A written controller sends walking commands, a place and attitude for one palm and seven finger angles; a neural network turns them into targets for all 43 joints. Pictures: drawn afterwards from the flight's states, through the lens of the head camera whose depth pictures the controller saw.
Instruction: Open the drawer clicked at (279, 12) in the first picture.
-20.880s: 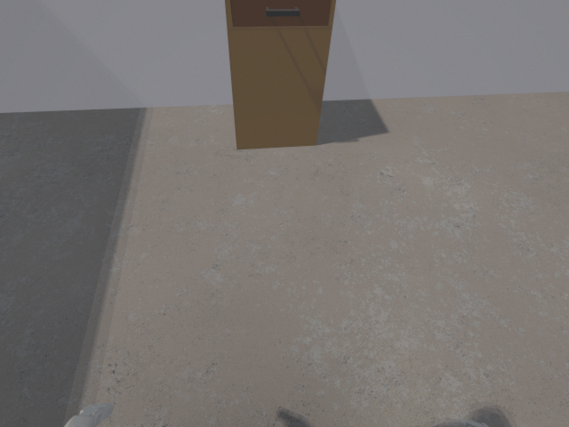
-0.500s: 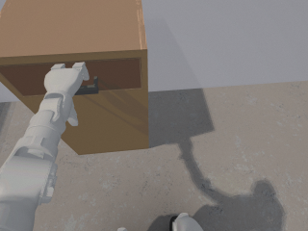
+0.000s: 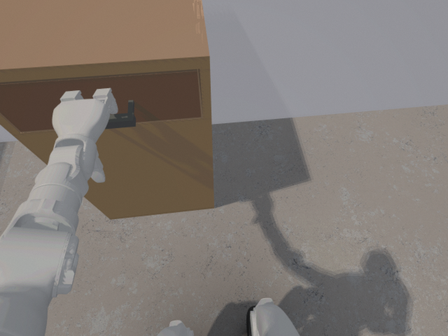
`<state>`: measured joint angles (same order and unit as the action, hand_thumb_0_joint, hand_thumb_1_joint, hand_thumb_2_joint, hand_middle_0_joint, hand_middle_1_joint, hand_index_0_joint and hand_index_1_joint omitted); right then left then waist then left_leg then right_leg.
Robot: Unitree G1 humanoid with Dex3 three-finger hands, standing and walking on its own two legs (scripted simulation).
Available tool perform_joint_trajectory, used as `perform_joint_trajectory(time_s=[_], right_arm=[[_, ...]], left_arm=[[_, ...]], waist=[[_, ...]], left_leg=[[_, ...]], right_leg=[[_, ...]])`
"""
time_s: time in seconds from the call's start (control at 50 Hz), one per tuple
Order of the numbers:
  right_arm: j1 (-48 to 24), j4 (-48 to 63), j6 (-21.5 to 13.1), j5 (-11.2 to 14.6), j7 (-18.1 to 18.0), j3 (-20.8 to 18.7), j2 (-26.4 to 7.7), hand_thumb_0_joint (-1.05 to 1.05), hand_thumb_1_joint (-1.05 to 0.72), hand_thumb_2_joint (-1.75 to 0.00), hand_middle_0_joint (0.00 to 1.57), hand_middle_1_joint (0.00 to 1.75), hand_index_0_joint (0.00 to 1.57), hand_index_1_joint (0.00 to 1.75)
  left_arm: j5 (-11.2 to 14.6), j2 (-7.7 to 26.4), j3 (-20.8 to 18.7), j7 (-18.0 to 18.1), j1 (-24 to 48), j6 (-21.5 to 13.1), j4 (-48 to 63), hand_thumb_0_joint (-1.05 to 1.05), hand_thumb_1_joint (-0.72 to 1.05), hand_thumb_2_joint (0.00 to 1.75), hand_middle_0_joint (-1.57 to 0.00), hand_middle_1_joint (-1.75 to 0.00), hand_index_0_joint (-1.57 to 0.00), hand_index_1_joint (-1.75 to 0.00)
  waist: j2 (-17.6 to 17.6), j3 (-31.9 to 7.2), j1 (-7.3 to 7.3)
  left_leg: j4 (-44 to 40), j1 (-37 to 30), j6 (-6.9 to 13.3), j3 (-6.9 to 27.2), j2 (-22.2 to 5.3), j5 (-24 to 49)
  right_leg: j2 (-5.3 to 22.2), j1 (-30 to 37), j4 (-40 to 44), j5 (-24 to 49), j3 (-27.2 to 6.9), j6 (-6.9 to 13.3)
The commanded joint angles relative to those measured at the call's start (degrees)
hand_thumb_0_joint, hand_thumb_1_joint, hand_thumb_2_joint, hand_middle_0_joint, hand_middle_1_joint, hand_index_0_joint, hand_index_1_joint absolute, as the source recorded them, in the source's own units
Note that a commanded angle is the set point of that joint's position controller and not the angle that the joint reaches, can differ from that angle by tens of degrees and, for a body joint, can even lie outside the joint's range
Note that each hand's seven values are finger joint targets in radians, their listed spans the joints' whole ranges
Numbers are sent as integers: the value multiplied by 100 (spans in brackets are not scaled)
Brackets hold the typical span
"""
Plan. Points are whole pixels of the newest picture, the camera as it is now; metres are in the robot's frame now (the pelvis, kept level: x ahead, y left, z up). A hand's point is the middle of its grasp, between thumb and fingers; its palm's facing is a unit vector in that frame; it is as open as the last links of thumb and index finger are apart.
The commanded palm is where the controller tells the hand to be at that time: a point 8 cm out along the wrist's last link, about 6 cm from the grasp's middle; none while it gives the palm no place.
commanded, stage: lower the fingers behind the handle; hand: left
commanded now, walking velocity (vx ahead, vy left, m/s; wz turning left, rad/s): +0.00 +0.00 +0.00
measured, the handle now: (100, 114) +0.55 +0.23 +0.00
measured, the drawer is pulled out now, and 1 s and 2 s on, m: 0.00 0.00 0.02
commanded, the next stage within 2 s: close the thumb around the handle in 0.78 s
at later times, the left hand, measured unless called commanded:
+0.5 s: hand (95, 144) +0.49 +0.23 -0.02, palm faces -0.06 +0.01 -1.00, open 13.8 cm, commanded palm +0.47 +0.25 +0.03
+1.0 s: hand (95, 144) +0.49 +0.24 -0.02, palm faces -0.04 +0.00 -1.00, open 13.6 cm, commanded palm +0.47 +0.24 +0.03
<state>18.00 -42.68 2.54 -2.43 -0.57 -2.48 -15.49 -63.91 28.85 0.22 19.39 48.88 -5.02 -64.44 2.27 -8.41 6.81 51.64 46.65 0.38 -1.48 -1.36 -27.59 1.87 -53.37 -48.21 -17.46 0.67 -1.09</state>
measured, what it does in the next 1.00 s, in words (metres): stands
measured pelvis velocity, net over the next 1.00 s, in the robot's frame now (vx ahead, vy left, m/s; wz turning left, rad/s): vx -0.02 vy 0.00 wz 0.00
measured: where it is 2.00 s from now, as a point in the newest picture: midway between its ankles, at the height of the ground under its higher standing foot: outside the picture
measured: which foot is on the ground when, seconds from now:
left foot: down 0.00-1.00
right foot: down 0.00-1.00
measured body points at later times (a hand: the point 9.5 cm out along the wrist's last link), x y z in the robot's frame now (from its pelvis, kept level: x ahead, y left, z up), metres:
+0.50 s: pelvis -0.02 +0.00 -0.02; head +0.13 -0.01 +0.41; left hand +0.49 +0.23 +0.04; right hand +0.00 -0.27 -0.15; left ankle -0.04 +0.11 -0.69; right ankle +0.04 -0.14 -0.69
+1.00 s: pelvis -0.02 +0.00 -0.02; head +0.13 +0.00 +0.40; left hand +0.48 +0.23 +0.04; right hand -0.01 -0.27 -0.16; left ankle -0.04 +0.11 -0.69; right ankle +0.04 -0.14 -0.69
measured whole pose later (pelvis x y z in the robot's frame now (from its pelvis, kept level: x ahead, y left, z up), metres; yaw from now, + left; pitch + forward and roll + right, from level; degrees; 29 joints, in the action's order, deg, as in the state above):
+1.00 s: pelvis -0.02 +0.00 -0.02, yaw +0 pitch +26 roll -1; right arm 17.8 -43.0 2.1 -2.6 0.2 -1.6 -15.9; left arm -64.0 30.7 -1.3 23.4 50.9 -3.6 -65.1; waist 2.9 -8.1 8.0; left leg 59.7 55.9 0.8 -1.4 -1.3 -29.5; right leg 2.0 -62.2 -54.9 -18.4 0.3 -1.4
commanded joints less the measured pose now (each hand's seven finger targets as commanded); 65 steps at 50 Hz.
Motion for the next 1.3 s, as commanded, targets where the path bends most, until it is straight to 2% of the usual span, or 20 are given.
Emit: perform_joint_trajectory(time_s=[0.0, 0.08, 0.16, 0.18, 0.22, 0.3, 0.36, 0.42, 0.56, 0.6, 0.66, 0.8, 0.86, 0.9, 1.02, 1.06, 1.1, 1.22, 1.24, 1.28], right_arm=[[857, 299, -45, -36, -65, -318, -974, 0, -90, -90, 20, 30, 20, 30], [884, 319, -105, -69, -47, -360, -986, 0, -90, -90, 20, 30, 20, 30], [956, 201, -167, -101, -22, -432, -966, 0, -90, -90, 20, 30, 20, 30], [1013, 140, -155, -107, 2, -435, -1004, 0, -90, -90, 20, 30, 20, 30], [997, 79, -120, -98, 9, -402, -1026, 0, -90, -90, 20, 30, 20, 30], [968, 78, -71, -66, 21, -345, -1080, 0, -90, -90, 20, 30, 20, 30], [884, 125, -54, -42, -11, -283, -1050, 0, -90, -90, 20, 30, 20, 30], [866, 195, -44, -32, -58, -234, -1074, 0, -90, -90, 20, 30, 20, 30], [843, 345, -113, -9, -128, -216, -1045, 0, -90, -90, 20, 30, 20, 30], [883, 358, -106, -24, -103, -235, -1069, 0, -90, -90, 20, 30, 20, 30], [900, 342, -147, -21, -90, -272, -1026, 0, -90, -90, 20, 30, 20, 30], [1013, 214, -134, -25, -11, -322, -1090, 0, -90, -90, 20, 30, 20, 30], [997, 188, -123, -23, 0, -325, -1061, 0, -90, -90, 20, 30, 20, 30], [1005, 167, -97, -14, -15, -298, -1095, 0, -90, -90, 20, 30, 20, 30], [930, 211, -65, -17, -71, -228, -1070, 0, -90, -90, 20, 30, 20, 30], [954, 225, -87, -20, -90, -246, -1039, 0, -90, -90, 20, 30, 20, 30], [957, 265, -81, -25, -72, -263, -1051, 0, -90, -90, 20, 30, 20, 30], [946, 242, -72, -51, -57, -301, -1024, 0, -90, -90, 20, 30, 20, 30], [984, 254, -80, -41, -54, -328, -1008, 0, -90, -90, 20, 30, 20, 30], [969, 233, -78, -30, -20, -335, -1020, 0, -90, -90, 20, 30, 20, 30]], left_arm=[[-61, 1788, -631, 315, 1852, -138, 968, 0, -50, 30, -30, -120, -30, -120], [-144, 2011, -787, 598, 2098, -213, 1295, 0, -50, 30, -30, -120, -30, -120], [-158, 1723, -600, 784, 2400, -213, 1524, 0, -50, 30, -30, -120, -30, -120], [-112, 1868, -738, 805, 2336, -157, 1448, 0, -50, 30, -30, -120, -30, -120], [-100, 1795, -661, 810, 2158, 33, 1026, 0, -50, 30, -30, -120, -30, -120], [-46, 1984, -691, 732, 2366, 281, 897, 0, -50, 30, -30, -120, -30, -120], [-13, 1845, -496, 581, 2188, 391, 624, 0, -50, 30, -30, -120, -30, -120], [21, 2157, -637, 420, 2247, 319, 692, 0, -50, 30, -30, -120, -30, -120], [37, 2155, -639, 240, 1983, -41, 751, 0, -50, 30, -30, -120, -30, -120], [32, 2422, -873, 275, 2064, -170, 1023, 0, -50, 30, -30, -120, -30, -120], [-3, 1965, -624, 412, 1934, -204, 973, 0, -50, 30, -30, -120, -30, -120], [-13, 2037, -707, 655, 2383, 52, 1035, 0, -50, 30, -30, -120, -30, -120], [-3, 1722, -476, 650, 2274, 202, 888, 0, -50, 30, -30, -120, -30, -120], [48, 1941, -591, 601, 2478, 251, 902, 0, -39, 35, -31, -121, -31, -121], [29, 2081, -608, 382, 2122, 219, 744, 0, -5, 49, -33, -125, -33, -125], [18, 1888, -471, 354, 2193, 146, 772, 0, 6, 54, -34, -126, -34, -126], [41, 2062, -654, 337, 2147, 25, 997, 0, 17, 59, -35, -127, -35, -127], [40, 1935, -709, 441, 1666, -117, 1057, 0, 51, 73, -37, -131, -37, -131], [35, 1809, -627, 490, 1859, -127, 1190, 0, 56, 76, -38, -131, -38, -131], [39, 1738, -597, 543, 1814, -74, 1125, 0, 68, 80, -38, -133, -38, -133]], waist=[[40, -2414, -73], [185, -2872, -56], [433, -3262, 94], [463, -3313, 52], [222, -3119, 109], [212, -2944, 141], [129, -2663, 141], [45, -2706, 119], [-37, -2519, 78], [121, -2873, -18], [199, -2732, 29], [307, -3049, 95], [300, -2956, 119], [161, -2902, 181], [130, -2678, 65], [136, -2544, 143], [196, -2839, 52], [148, -2906, -63], [149, -2944, 34], [179, -2807, 13]], left_leg=[[-309, -387, 161, 49, 294, 2370], [-96, -311, 153, 35, 295, 2337], [91, -622, 122, 116, 249, 2654], [108, -635, 107, 122, 252, 2714], [125, -443, 128, 135, 253, 2636], [29, -289, 143, 126, 273, 2309], [9, -25, 175, 64, 290, 2027], [-10, 122, 206, 58, 310, 1781], [88, 400, 216, 38, 319, 1484], [145, 285, 201, 80, 315, 1654], [154, 135, 168, 112, 284, 1767], [138, -218, 125, 195, 245, 2054], [84, -324, 120, 192, 240, 2119], [43, -243, 140, 202, 238, 1995], [-11, 0, 179, 107, 284, 1898], [9, 1, 189, 100, 273, 1865], [43, -113, 176, 111, 277, 1986], [118, -135, 152, 99, 262, 2313], [117, -223, 150, 114, 241, 2359], [89, -191, 135, 106, 246, 2262]], right_leg=[[-333, 1901, 1, 1707, 64, 277], [-313, 1875, -183, 1735, 21, 247], [-322, 1600, -293, 1789, 72, 242], [-322, 1623, -320, 1828, 76, 246], [-325, 1569, -315, 1768, 92, 231], [-326, 1609, -250, 1595, 97, 233], [-312, 1648, -202, 1482, 70, 211], [-296, 1802, -196, 1369, 21, 199], [-283, 1623, -278, 1120, 2, 196], [-298, 1647, -395, 1197, -4, 227], [-307, 1342, -400, 1141, 75, 236], [-330, 1262, -394, 1186, 129, 241], [-334, 1270, -304, 1200, 156, 237], [-343, 1362, -268, 1188, 129, 222], [-311, 1637, -229, 1310, 78, 225], [-312, 1516, -203, 1277, 81, 221], [-332, 1609, -268, 1367, 59, 241], [-321, 1659, -349, 1644, 63, 239], [-335, 1601, -335, 1672, 73, 231], [-338, 1536, -309, 1559, 92, 237]])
